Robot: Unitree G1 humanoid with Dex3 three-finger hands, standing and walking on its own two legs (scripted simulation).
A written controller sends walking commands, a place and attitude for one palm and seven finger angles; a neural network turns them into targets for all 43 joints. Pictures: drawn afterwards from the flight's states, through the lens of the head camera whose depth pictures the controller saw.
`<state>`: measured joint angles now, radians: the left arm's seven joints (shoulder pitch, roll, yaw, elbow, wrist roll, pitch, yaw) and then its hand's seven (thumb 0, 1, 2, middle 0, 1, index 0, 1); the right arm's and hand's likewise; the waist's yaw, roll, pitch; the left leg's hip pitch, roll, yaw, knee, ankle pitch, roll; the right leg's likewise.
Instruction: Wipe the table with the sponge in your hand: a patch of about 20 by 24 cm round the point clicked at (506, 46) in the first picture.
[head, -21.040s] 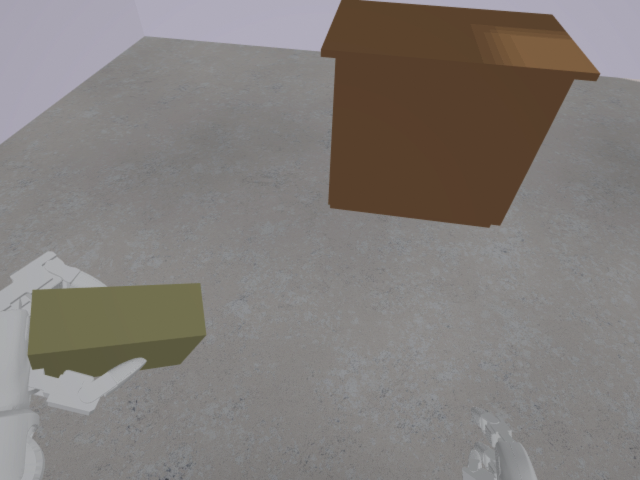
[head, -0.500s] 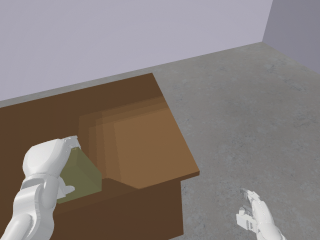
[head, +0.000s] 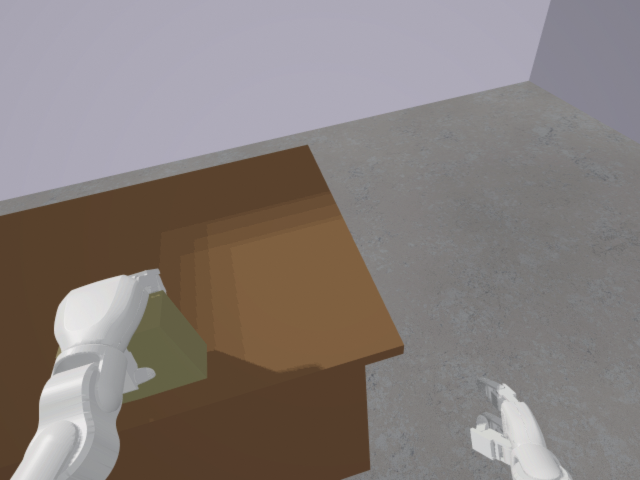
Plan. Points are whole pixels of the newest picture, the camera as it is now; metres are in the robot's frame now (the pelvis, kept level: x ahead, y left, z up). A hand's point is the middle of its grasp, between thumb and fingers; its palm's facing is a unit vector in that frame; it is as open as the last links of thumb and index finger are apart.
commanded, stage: wipe forward along the first lane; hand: left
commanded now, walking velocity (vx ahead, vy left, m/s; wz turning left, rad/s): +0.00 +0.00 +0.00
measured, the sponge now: (150, 358) +0.22 +0.27 +0.05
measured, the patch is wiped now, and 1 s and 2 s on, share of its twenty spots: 0.00 0.25 0.50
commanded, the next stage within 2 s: slide across to the middle lane in 1.44 s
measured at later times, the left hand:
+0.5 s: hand (134, 299) +0.28 +0.30 +0.10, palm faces -0.02 -0.03 -1.00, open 9.6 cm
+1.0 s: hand (137, 273) +0.32 +0.32 +0.10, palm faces -0.05 -0.02 -1.00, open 9.6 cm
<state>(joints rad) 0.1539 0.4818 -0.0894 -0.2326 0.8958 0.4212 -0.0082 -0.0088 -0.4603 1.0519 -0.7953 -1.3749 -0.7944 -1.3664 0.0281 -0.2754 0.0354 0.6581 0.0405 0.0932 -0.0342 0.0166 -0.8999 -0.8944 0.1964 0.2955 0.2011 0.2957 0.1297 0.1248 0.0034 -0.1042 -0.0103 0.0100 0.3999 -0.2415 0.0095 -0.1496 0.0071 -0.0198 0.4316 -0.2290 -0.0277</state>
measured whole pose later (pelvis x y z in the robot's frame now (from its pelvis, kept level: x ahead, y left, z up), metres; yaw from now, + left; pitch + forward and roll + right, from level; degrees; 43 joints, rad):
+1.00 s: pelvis +0.00 +0.00 +0.00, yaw +1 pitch +2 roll +0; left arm -0.30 0.57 -0.01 0.38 0.91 0.20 -0.03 0.01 -0.51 1.12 -0.80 -1.39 -0.80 -1.37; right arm 0.14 -0.31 0.01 0.69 0.07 0.09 -0.06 0.01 -0.90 -0.89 0.20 0.30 0.20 0.30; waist 0.07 0.09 -0.03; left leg -0.26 0.00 -0.01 0.47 -0.26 0.00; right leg -0.28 0.01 -0.04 0.47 -0.24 -0.03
